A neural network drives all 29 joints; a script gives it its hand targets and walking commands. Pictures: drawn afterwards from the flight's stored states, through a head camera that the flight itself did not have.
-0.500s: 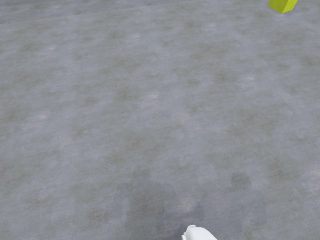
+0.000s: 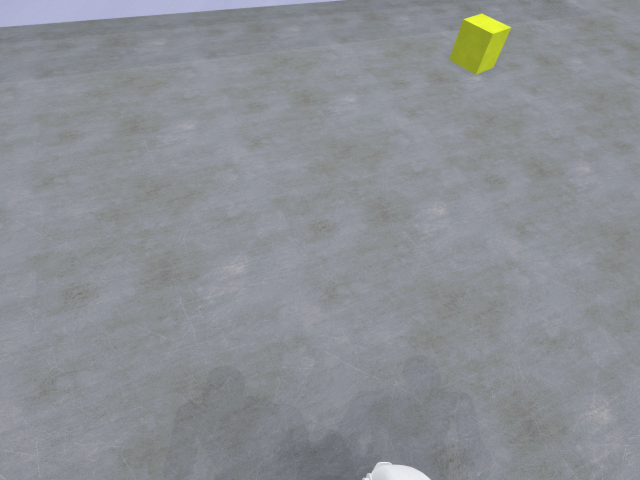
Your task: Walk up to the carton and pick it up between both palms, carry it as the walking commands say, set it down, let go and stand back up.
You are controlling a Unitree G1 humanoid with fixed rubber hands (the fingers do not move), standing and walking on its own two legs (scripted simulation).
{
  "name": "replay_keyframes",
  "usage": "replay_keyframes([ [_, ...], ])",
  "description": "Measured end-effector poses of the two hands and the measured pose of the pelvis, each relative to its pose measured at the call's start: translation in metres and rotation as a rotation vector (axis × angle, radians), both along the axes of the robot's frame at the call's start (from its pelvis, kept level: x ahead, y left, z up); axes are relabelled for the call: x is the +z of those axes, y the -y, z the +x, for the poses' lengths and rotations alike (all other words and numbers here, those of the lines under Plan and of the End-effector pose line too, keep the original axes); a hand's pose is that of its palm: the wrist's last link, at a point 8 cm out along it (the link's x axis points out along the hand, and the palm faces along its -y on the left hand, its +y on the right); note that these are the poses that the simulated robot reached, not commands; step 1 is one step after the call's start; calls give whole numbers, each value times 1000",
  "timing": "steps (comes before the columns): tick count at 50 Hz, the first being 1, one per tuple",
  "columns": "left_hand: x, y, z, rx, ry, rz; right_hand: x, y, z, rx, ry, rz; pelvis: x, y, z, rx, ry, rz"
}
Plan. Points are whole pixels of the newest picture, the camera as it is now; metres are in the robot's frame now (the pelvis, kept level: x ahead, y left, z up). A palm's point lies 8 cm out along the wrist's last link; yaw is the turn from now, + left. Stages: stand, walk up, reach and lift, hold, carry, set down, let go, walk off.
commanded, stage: walk up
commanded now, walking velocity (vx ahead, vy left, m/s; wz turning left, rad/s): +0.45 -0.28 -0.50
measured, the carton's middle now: (478, 44) +2.63 -0.95 -0.59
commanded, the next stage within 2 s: none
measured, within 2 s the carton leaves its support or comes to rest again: neither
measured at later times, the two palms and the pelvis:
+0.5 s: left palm (189, 301) +0.39 +0.25 -0.11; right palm (551, 475) +0.15 -0.24 -0.04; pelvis +0.30 +0.01 +0.05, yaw -6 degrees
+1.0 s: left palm (256, 213) +0.60 +0.17 -0.12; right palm (505, 182) +0.68 -0.34 -0.05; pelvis +0.56 -0.06 +0.03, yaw -15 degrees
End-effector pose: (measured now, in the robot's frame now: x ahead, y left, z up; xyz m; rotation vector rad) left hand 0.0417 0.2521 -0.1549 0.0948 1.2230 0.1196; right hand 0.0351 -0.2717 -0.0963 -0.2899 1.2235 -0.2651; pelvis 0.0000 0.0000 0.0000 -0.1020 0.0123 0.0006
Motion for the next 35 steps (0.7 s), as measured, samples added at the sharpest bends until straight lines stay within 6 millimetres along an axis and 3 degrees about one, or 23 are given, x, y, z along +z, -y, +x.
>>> replay_keyframes([
  [4, 19, -19, 22, -26, -87, 35, 46, -24, 151, 87, 322, 4, 20, -17, 45, -51, 12, 9],
  [6, 20, -31, 46, -65, -126, 44, 68, -33, 203, 96, 464, -7, 20, -27, 68, -100, 15, 11],
  [7, 19, -36, 63, -74, -123, 47, 72, -36, 218, 96, 500, -18, 18, -32, 81, -111, 21, 2],
  [8, 21, -40, 83, -73, -108, 47, 72, -38, 223, 86, 493, -23, 20, -35, 94, -114, 32, -1],
  [10, 29, -42, 127, -69, -54, 35, 67, -39, 214, 45, 400, -32, 29, -39, 121, -114, 50, -15],
  [14, 46, -33, 202, -83, 14, -26, 61, -37, 157, -71, 94, -39, 50, -39, 173, -110, 52, -46],
  [18, 53, -25, 250, -84, -6, -47, 68, -40, 107, -173, -160, -31, 61, -33, 223, -109, 53, -56],
  [20, 54, -19, 274, -85, -16, -45, 70, -41, 96, -210, -238, -21, 62, -28, 248, -113, 58, -53],
  [23, 50, -10, 314, -86, -15, -42, 67, -38, 101, -235, -314, -5, 55, -17, 282, -111, 52, -41],
  [26, 42, 3, 359, -89, 3, -32, 55, -26, 127, -235, -346, 9, 43, -4, 316, -107, 37, -26],
  [30, 25, 25, 416, -110, 10, -1, 21, -2, 193, -221, -318, 35, 18, 20, 364, -123, 1, 4],
  [32, 13, 36, 438, -124, 12, 26, -4, 16, 241, -218, -259, 42, 3, 34, 389, -146, 6, 28],
  [35, 11, 48, 451, -163, -43, 54, -15, 38, 346, -205, -56, 46, 2, 46, 416, -205, 18, 38],
])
